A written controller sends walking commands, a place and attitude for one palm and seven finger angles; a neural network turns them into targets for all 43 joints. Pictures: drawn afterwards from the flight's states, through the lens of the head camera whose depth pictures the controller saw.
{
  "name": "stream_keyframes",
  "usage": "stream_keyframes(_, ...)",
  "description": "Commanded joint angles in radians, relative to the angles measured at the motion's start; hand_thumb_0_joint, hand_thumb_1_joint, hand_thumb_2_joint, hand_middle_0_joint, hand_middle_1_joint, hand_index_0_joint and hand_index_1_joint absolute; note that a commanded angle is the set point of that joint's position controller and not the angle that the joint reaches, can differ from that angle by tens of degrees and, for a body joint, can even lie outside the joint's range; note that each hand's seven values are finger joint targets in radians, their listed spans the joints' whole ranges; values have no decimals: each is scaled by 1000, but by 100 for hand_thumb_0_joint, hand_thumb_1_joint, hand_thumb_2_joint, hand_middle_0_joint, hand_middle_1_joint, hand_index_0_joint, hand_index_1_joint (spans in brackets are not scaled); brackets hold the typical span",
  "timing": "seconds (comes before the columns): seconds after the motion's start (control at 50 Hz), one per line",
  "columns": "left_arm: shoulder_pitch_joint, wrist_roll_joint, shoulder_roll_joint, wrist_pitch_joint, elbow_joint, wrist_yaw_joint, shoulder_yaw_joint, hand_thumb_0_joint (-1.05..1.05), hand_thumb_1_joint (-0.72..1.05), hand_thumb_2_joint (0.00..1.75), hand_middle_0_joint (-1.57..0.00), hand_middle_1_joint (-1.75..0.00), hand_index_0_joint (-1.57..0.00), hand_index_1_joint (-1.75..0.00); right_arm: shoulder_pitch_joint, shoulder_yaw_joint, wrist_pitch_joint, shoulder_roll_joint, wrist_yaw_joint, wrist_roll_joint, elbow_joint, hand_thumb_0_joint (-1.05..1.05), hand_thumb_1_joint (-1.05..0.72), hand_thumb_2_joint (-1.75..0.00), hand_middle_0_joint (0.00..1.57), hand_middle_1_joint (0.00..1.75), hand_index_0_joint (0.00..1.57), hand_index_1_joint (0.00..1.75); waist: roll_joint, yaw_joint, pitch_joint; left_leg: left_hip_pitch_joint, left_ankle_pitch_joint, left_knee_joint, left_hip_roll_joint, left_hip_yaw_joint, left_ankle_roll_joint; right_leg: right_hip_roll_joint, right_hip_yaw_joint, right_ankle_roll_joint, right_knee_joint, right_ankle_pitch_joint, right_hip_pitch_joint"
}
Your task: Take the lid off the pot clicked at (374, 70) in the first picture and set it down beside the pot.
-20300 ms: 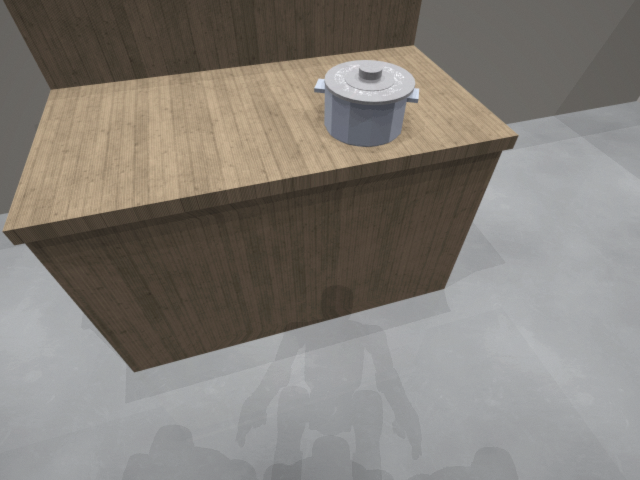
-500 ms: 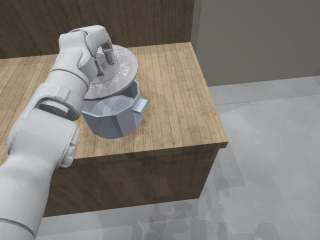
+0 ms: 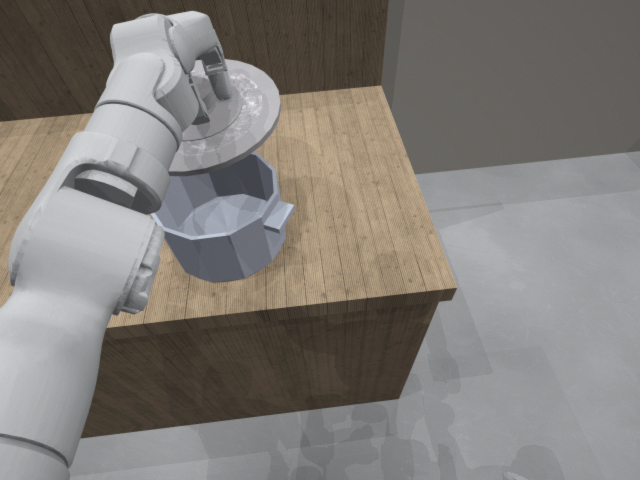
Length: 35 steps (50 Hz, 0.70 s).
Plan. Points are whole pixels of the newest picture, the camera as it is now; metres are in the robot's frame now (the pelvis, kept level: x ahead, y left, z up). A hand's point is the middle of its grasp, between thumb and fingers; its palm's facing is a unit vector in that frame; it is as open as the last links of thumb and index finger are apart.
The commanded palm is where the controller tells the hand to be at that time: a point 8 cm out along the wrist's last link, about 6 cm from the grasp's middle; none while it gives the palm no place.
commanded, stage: lift the lid straight up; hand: left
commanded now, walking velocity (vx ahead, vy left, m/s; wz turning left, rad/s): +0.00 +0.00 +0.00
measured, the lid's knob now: (191, 95) +0.53 +0.12 +0.21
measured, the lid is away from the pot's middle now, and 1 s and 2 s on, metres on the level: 0.01 0.09 0.22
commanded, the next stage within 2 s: move the lid sideways beside the pot in 0.10 s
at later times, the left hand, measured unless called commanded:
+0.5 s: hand (156, 100) +0.50 +0.16 +0.23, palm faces -0.27 -0.12 -0.96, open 7.2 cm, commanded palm +0.50 +0.16 +0.31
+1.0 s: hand (100, 111) +0.49 +0.22 +0.23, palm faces -0.28 -0.12 -0.95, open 7.1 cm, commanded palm +0.49 +0.22 +0.31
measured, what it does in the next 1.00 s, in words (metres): stands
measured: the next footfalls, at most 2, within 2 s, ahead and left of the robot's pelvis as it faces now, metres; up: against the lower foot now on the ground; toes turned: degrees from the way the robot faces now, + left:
none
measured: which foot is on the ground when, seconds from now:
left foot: down 0.00-1.00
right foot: down 0.00-1.00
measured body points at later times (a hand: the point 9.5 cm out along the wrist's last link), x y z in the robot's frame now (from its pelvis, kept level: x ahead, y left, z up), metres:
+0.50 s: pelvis +0.00 +0.00 +0.00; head +0.04 -0.02 +0.45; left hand +0.51 +0.16 +0.28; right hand +0.07 -0.27 -0.13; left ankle +0.04 +0.10 -0.74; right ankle -0.06 -0.13 -0.74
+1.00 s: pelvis -0.01 +0.01 +0.00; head +0.04 +0.00 +0.45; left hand +0.50 +0.22 +0.28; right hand +0.07 -0.26 -0.12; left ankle +0.04 +0.10 -0.74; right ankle -0.06 -0.13 -0.74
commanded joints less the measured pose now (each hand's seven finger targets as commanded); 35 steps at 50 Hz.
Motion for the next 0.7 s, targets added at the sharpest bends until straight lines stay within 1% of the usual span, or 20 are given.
stream_keyframes(0.0,-656,55,282,7,-227,54,58,0,59,103,-66,-107,-87,-115,-1,-45,-23,-139,-7,-4,-106,0,-90,-90,20,30,20,30,-118,1,-465,418,316,40,-35,-46,51,56,-13,-41,-39,517,-33)
stream_keyframes(0.04,-660,70,277,3,-233,55,53,0,59,103,-66,-107,-87,-115,-5,-46,-20,-132,-5,-8,-115,0,-90,-90,20,30,20,30,-86,1,-488,439,344,48,-34,-51,50,59,-15,-43,-33,512,-41)
stream_keyframes(0.08,-644,54,175,5,-233,43,-9,0,59,103,-66,-107,-87,-115,-2,-50,-12,-126,-2,-3,-113,0,-90,-90,20,30,20,30,-72,-9,-457,451,359,45,-26,-54,49,60,-24,-43,-45,483,-80)
stream_keyframes(0.14,-691,54,276,-3,-277,46,54,0,59,103,-66,-107,-87,-115,-6,-50,-12,-134,-6,-5,-120,0,-90,-90,20,30,20,30,-85,-8,-495,464,317,42,-29,-55,51,62,-18,-41,-40,477,-49)
stream_keyframes(0.18,-703,26,239,-16,-307,43,33,0,59,103,-66,-107,-87,-115,-5,-50,-17,-129,-11,-5,-126,0,-90,-90,20,30,20,30,-62,-7,-521,476,331,43,-32,-52,55,57,-19,-42,-42,492,-43)
stream_keyframes(0.2,-686,47,301,-53,-388,66,65,0,59,103,-66,-107,-87,-115,3,-50,-19,-129,-14,-5,-139,0,-90,-90,20,30,20,30,-91,-5,-542,491,348,46,-19,-53,55,62,-17,-38,-44,482,-35)
stream_keyframes(0.24,-661,76,365,-67,-341,90,103,0,59,103,-66,-107,-87,-115,-1,-43,-16,-130,-26,-7,-136,0,-90,-90,20,30,20,30,-90,2,-525,459,319,36,-22,-47,54,60,-13,-42,-44,468,-20)
stream_keyframes(0.28,-620,62,292,-59,-297,92,55,0,59,103,-66,-107,-87,-115,4,-42,-12,-126,-27,1,-128,0,-90,-90,20,30,20,30,-102,-2,-460,421,299,26,-19,-41,54,58,-22,-45,-55,450,-42)
stream_keyframes(0.3,-598,69,331,-48,-251,97,81,0,59,103,-66,-107,-87,-115,0,-41,-8,-136,-28,3,-119,0,-90,-90,20,30,20,30,-117,-2,-422,399,253,24,-17,-34,53,59,-20,-41,-59,423,-51)
stream_keyframes(0.34,-617,76,425,-40,-253,106,134,0,59,103,-66,-107,-87,-115,-11,-33,-5,-140,-30,2,-128,0,-90,-90,20,30,20,30,-108,10,-444,371,232,16,-24,-29,53,52,-10,-41,-56,437,-8)
stream_keyframes(0.36,-608,76,428,-39,-232,103,132,0,59,103,-66,-107,-87,-115,-13,-31,-5,-138,-32,1,-129,0,-90,-90,20,30,20,30,-110,9,-457,366,237,20,-28,-29,56,50,-7,-41,-54,453,4)
stream_keyframes(0.44,-633,97,398,-45,-274,84,92,0,59,103,-66,-107,-87,-115,-10,-39,0,-138,-27,3,-133,0,-90,-90,20,30,20,30,-48,2,-494,420,291,34,-21,-34,51,53,-14,-42,-48,464,-19)
stream_keyframes(0.48,-629,76,330,-63,-311,64,47,0,59,103,-66,-107,-87,-115,-3,-48,-1,-136,-25,5,-139,0,-90,-90,20,30,20,30,-46,-5,-509,462,360,50,-15,-42,54,54,-19,-42,-50,485,-38)
stream_keyframes(0.5,-621,81,371,-67,-317,60,78,0,59,103,-66,-107,-87,-115,-4,-52,1,-140,-21,5,-140,0,-90,-90,20,30,20,30,-45,-2,-510,475,353,55,-14,-49,53,60,-18,-40,-49,462,-48)
stream_keyframes(0.52,-622,75,348,-76,-335,49,60,0,59,103,-66,-107,-87,-115,-5,-54,2,-139,-22,4,-142,0,-90,-90,20,30,20,30,-37,-8,-520,492,350,57,-18,-46,56,61,-19,-38,-52,455,-54)
stream_keyframes(0.56,-605,55,347,-85,-323,33,53,0,59,103,-66,-107,-87,-115,0,-53,7,-144,-23,10,-134,0,-90,-90,20,30,20,30,-47,-14,-485,479,317,53,-20,-47,58,61,-24,-37,-58,434,-67)
stream_keyframes(0.58,-572,37,306,-91,-311,22,28,0,59,103,-66,-107,-87,-115,1,-57,6,-142,-24,9,-134,0,-90,-90,20,30,20,30,-48,-16,-476,481,335,60,-20,-41,61,58,-25,-38,-62,447,-76)
stream_keyframes(0.6,-564,41,365,-89,-292,22,70,0,59,103,-66,-107,-87,-115,6,-57,13,-151,-24,11,-122,0,-90,-90,20,30,20,30,-76,-16,-444,460,295,54,-17,-45,60,62,-26,-35,-64,424,-80)
stream_keyframes(0.64,-590,40,374,-97,-310,21,63,0,59,103,-66,-107,-87,-115,7,-53,14,-153,-26,15,-117,0,-90,-90,20,30,20,30,-57,-18,-423,453,254,43,-21,-47,60,64,-32,-38,-69,385,-91)
stream_keyframes(0.68,-608,30,329,-111,-345,19,26,0,59,103,-66,-107,-87,-115,7,-54,6,-150,-28,14,-116,0,-90,-90,20,30,20,30,-18,-19,-429,484,294,49,-16,-51,58,65,-37,-43,-67,386,-116)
